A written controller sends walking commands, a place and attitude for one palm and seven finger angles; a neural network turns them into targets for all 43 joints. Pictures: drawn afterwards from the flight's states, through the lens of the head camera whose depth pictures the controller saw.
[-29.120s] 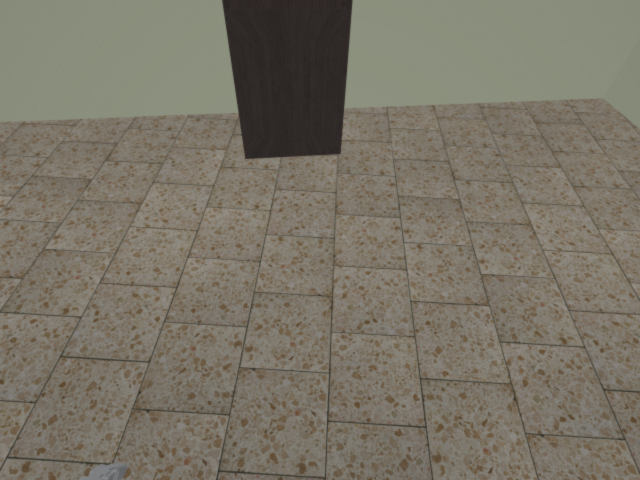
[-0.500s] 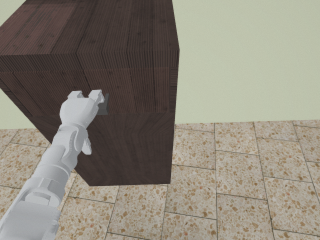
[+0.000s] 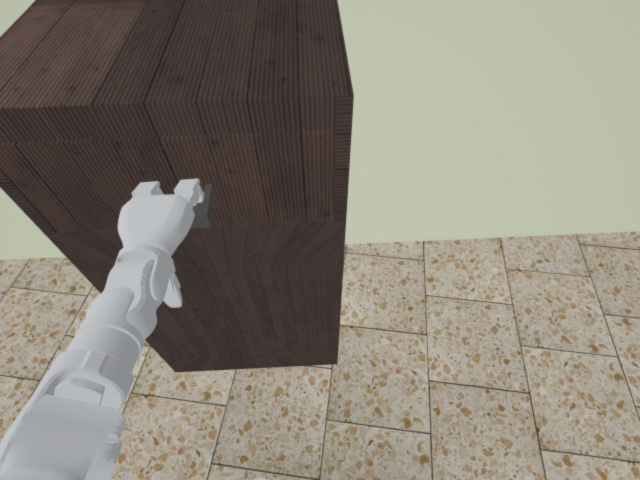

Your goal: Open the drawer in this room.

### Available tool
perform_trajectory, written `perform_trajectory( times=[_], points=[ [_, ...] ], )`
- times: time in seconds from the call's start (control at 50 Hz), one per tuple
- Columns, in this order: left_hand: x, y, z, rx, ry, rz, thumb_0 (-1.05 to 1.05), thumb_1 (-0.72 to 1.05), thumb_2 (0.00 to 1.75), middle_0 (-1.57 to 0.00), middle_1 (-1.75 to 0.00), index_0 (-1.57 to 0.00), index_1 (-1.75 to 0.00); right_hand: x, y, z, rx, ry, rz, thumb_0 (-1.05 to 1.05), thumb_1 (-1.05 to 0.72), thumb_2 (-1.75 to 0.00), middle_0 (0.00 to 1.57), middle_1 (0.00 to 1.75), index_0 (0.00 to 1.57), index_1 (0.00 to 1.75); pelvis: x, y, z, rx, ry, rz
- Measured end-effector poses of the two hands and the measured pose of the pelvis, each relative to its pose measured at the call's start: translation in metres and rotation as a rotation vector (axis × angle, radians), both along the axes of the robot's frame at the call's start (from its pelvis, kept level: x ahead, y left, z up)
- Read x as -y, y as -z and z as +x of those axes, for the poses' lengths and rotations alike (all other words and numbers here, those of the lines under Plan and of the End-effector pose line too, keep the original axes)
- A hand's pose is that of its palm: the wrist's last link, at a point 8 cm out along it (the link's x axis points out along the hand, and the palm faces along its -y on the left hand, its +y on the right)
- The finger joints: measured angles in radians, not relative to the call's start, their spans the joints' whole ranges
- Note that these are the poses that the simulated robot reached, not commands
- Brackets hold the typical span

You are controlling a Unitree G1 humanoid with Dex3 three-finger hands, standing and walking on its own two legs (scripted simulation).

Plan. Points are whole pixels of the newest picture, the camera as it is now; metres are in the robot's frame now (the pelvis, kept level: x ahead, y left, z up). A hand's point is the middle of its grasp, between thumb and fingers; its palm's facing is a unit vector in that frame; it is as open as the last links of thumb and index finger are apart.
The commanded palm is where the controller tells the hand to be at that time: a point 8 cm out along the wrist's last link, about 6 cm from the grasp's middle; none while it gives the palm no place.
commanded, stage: close the thumb around the handle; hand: left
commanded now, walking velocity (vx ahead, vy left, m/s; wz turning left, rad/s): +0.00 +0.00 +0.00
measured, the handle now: (175, 204) +0.48 +0.21 +0.06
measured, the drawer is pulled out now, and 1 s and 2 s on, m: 0.00 0.01 0.13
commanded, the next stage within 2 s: pull the drawer open in 0.74 s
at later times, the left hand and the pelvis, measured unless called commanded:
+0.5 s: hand (172, 243) +0.42 +0.21 +0.04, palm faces -0.01 -0.05 -1.00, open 8.2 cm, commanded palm +0.39 +0.22 +0.10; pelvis +0.00 +0.00 +0.00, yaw +0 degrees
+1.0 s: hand (172, 248) +0.41 +0.21 +0.04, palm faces -0.01 -0.06 -1.00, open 6.0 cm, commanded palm +0.37 +0.22 +0.10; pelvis +0.01 +0.00 +0.00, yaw -1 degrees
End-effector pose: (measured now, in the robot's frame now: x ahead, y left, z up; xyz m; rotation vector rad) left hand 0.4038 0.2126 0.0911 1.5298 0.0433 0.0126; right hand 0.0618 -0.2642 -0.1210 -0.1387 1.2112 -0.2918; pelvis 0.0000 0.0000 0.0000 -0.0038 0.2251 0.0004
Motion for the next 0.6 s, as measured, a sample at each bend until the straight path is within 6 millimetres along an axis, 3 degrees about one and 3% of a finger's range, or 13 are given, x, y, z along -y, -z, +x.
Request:
perform_trajectory(
  times=[0.12,0.22,0.6],
  points=[
    [0.0,0.0,0.0,0.004,-0.005,-0.001,0.0,-0.47,0.31,-0.31,-1.2,-0.32,-1.21,0.0,0.001,0.002,0.001,-0.003,0.002,0.01,-0.9,-0.9,0.2,0.3,0.2,0.3,0.0,0.0,0.0,-0.002,0.0,0.0],
    [0.0,0.0,0.0,0.002,-0.007,-0.004,0.0,-0.35,0.36,-0.32,-1.21,-0.33,-1.22,0.0,0.0,0.004,0.009,-0.004,0.001,0.01,-0.9,-0.9,0.2,0.3,0.2,0.3,0.0,0.0,0.001,0.0,0.001,0.0],
    [0.0,-0.002,-0.002,0.009,-0.003,-0.007,0.0,0.58,0.76,-0.36,-1.3,-0.38,-1.31,0.001,-0.002,0.011,0.026,-0.005,0.002,0.01,-0.9,-0.9,0.2,0.3,0.2,0.3,0.0,-0.001,0.004,0.003,0.005,0.001]
  ],
)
